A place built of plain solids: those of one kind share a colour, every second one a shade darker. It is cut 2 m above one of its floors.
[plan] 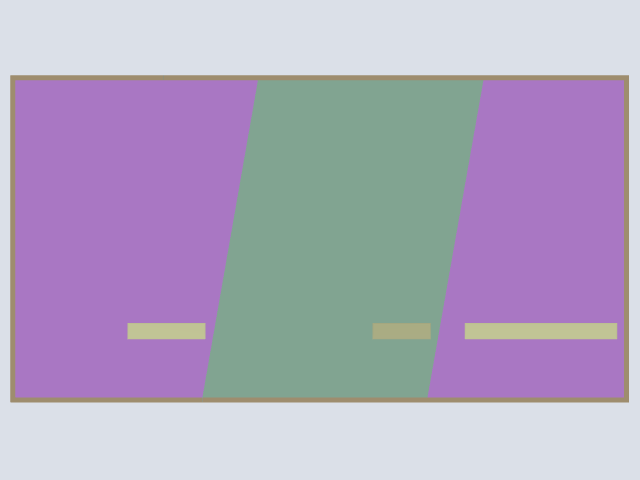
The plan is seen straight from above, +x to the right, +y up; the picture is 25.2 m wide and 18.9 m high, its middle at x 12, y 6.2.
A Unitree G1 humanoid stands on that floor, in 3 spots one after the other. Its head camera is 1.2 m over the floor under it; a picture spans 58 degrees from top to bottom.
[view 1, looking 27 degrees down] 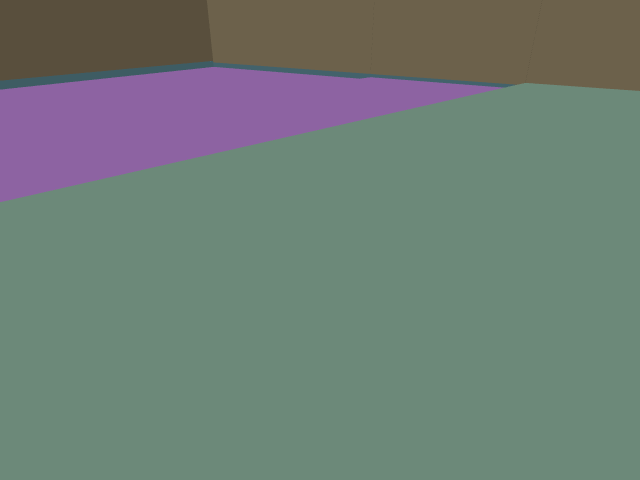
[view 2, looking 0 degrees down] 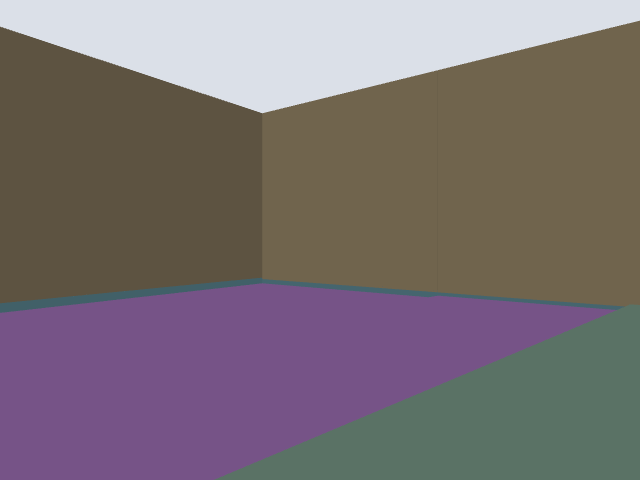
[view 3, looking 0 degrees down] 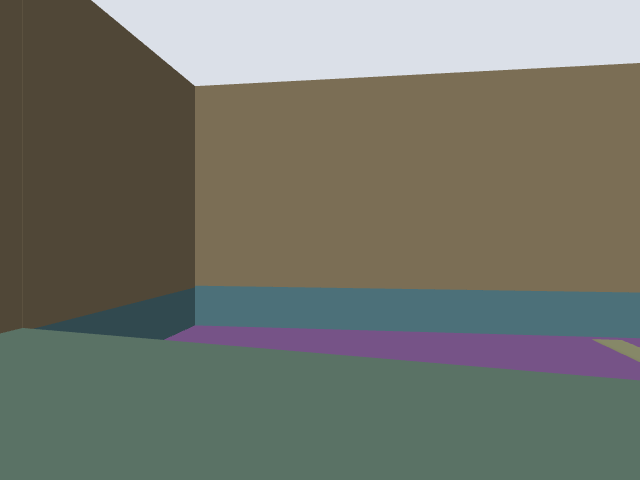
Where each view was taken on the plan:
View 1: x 11.55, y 2.05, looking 125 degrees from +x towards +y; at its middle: deck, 2.64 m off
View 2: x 9.79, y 2.56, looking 127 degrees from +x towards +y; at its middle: wall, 12.44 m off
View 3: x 13.15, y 7.65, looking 8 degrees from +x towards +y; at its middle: wall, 10.93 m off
